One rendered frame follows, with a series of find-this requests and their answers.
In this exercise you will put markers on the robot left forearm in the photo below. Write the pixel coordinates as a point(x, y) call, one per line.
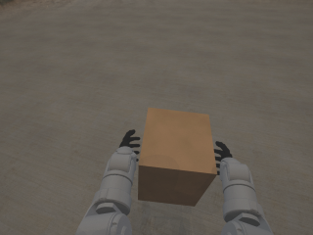
point(115, 190)

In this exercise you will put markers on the robot right upper arm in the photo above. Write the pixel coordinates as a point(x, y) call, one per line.
point(237, 227)

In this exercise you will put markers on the robot left upper arm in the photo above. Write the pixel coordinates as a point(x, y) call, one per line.
point(110, 223)

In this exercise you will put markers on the carton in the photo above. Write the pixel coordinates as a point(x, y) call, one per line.
point(177, 161)

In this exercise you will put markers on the robot right hand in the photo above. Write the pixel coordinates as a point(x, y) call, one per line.
point(224, 154)

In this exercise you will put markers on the robot left hand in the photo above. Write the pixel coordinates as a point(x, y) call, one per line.
point(127, 139)

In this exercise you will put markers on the robot right forearm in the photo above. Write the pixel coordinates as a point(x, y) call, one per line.
point(240, 201)

